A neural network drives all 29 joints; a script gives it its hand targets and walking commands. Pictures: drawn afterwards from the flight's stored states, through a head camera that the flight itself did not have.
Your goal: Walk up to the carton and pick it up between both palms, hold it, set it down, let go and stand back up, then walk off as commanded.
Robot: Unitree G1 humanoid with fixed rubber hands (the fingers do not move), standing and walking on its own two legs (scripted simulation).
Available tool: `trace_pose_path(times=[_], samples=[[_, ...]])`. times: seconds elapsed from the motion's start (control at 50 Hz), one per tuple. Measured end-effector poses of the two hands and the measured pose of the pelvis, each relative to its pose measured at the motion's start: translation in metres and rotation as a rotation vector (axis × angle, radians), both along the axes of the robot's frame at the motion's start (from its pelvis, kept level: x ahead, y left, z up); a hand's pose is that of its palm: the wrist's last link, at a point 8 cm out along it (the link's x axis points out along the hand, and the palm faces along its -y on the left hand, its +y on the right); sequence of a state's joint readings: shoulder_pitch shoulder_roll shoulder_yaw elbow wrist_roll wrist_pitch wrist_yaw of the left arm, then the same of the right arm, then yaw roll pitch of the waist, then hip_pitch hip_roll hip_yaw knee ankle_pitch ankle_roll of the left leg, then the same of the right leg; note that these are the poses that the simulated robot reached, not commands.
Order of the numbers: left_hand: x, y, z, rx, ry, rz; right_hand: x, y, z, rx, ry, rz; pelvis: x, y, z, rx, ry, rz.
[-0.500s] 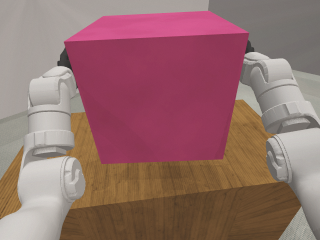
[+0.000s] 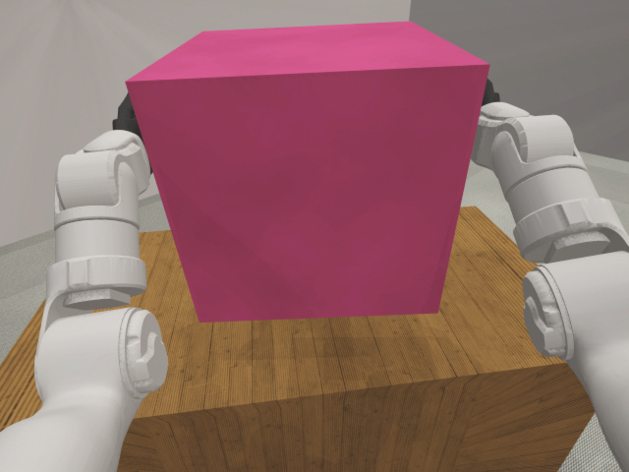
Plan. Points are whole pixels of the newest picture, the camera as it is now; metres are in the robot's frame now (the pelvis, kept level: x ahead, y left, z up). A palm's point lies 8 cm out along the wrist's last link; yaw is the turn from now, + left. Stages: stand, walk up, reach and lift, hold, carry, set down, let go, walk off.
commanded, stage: hold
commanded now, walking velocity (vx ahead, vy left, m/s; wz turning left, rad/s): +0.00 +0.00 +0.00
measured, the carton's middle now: (311, 162) +0.43 +0.00 +0.27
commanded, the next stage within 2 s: none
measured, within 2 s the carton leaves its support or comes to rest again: neither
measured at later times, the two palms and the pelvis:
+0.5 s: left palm (142, 153) +0.38 +0.20 +0.31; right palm (477, 130) +0.37 -0.20 +0.33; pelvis +0.00 +0.00 +0.00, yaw +0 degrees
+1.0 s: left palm (143, 151) +0.38 +0.20 +0.32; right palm (478, 130) +0.37 -0.20 +0.33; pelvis +0.00 +0.00 +0.00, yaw +0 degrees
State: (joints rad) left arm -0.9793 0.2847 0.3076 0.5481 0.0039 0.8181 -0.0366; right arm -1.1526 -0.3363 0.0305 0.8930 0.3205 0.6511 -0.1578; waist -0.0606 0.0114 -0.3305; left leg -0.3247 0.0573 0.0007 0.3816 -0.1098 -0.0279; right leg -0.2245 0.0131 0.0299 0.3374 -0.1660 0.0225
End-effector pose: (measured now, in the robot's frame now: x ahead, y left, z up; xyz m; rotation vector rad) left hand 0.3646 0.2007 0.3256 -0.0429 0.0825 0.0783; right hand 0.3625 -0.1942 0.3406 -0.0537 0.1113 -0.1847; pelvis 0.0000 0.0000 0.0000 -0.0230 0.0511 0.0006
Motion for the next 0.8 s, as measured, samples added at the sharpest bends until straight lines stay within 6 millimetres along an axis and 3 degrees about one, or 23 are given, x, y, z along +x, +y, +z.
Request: trace_pose_path(times=[0.3,0.8], samples=[[0.009,-0.001,-0.016,0.000,0.046,-0.003,0.008,-0.001,-0.016,0.002,0.045,-0.002,-0.003,0.000,0.000,-0.001,-0.005,-0.001],[0.010,-0.004,-0.008,0.006,0.025,-0.002,0.010,-0.004,-0.010,0.008,0.024,-0.001,0.003,-0.001,0.000,0.001,0.004,-0.001]])
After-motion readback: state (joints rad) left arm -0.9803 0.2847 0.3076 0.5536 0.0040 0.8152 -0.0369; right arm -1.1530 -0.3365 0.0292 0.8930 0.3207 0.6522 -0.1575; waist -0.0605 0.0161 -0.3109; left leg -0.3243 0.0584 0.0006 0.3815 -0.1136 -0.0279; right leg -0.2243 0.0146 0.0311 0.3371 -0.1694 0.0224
